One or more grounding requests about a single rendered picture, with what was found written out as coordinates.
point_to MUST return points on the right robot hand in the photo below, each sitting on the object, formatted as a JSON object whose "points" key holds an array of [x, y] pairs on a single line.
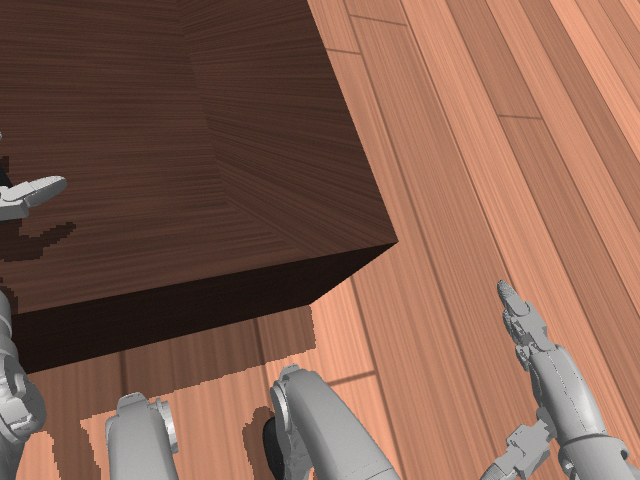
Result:
{"points": [[567, 408]]}

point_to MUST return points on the left robot hand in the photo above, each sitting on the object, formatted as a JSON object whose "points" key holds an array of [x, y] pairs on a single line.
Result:
{"points": [[13, 205]]}

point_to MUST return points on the right robot foot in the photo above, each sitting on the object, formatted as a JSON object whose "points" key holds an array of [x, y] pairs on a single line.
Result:
{"points": [[272, 450]]}

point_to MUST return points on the can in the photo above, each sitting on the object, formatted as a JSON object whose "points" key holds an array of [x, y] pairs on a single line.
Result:
{"points": [[4, 181]]}

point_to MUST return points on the right robot arm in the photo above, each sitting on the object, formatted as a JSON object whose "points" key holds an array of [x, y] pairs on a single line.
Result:
{"points": [[596, 457]]}

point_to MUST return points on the left robot arm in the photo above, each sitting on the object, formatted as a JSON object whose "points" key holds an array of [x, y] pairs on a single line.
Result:
{"points": [[22, 407]]}

